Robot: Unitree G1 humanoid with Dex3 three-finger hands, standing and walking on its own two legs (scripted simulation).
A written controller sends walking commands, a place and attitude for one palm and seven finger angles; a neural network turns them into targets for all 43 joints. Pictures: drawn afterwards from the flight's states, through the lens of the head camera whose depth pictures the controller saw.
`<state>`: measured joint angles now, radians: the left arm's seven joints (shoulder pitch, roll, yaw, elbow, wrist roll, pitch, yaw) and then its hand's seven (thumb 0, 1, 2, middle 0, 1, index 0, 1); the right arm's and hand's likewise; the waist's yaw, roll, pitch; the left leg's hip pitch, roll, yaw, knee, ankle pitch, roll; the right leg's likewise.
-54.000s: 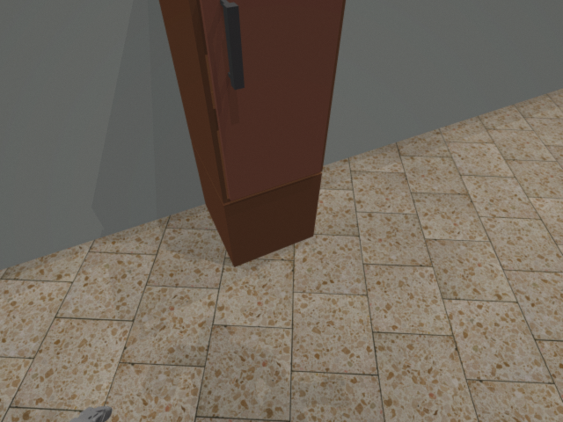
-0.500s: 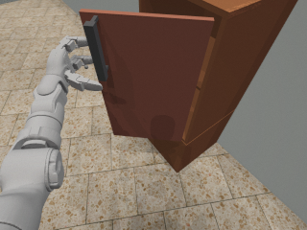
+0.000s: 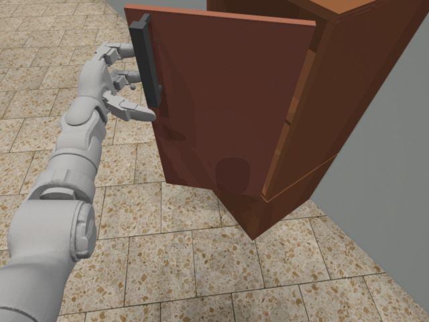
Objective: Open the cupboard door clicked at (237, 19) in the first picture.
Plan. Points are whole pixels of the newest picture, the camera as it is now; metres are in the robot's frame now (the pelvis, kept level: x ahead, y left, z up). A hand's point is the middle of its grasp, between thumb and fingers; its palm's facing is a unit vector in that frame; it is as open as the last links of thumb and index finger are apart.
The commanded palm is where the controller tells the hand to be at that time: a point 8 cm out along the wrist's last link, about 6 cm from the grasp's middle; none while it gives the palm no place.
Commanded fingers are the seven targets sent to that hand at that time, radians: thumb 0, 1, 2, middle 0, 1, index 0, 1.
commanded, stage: slide the fingers in behind the handle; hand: left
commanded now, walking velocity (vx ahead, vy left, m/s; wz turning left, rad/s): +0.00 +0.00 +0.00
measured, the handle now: (150, 63) +0.57 +0.13 +0.17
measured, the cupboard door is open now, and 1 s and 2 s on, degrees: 46 45 45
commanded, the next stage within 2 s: move the hooked fingers beside the handle in 0.02 s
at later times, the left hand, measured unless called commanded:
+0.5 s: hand (132, 85) +0.49 +0.15 +0.18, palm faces -0.07 -1.00 +0.00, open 14.2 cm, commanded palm +0.47 +0.18 +0.17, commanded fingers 0.00 -0.50 0.30 -0.30 -1.20 -0.30 -1.20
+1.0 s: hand (130, 88) +0.48 +0.15 +0.17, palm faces -0.09 -1.00 +0.00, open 14.2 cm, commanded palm +0.46 +0.21 +0.17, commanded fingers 0.00 -0.50 0.30 -0.30 -1.20 -0.30 -1.20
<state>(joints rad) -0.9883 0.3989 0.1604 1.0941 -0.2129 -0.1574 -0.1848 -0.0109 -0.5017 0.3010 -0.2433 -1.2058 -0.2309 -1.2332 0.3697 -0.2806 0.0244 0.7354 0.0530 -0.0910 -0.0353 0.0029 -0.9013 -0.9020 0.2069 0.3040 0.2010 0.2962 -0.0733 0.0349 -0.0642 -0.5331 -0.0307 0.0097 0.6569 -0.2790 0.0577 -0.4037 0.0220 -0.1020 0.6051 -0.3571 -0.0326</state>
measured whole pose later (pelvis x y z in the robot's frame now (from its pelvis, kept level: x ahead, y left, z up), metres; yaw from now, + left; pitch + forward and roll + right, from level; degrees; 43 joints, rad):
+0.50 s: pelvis +0.01 +0.00 +0.00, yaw -1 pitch +9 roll -2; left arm -0.95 0.42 0.21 1.07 -0.21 -0.15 -0.22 -0.01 -0.50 0.30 -0.24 -1.20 -0.24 -1.21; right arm 0.37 -0.29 0.03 0.71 0.06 -0.07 -0.04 0.00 -0.90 -0.90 0.21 0.30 0.20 0.30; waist -0.08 0.04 -0.07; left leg -0.52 -0.02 0.02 0.65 -0.29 0.05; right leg -0.40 0.03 -0.09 0.60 -0.36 -0.03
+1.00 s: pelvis +0.01 -0.01 +0.00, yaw -2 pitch +8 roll -1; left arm -0.85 0.46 0.30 1.02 -0.19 -0.13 -0.30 -0.01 -0.50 0.30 -0.26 -1.19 -0.26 -1.19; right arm 0.37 -0.29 0.03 0.67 0.07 -0.01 -0.06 0.00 -0.90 -0.90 0.21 0.30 0.20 0.30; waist -0.10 0.04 -0.08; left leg -0.47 -0.01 0.04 0.62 -0.29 0.05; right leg -0.36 0.05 -0.06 0.56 -0.35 -0.04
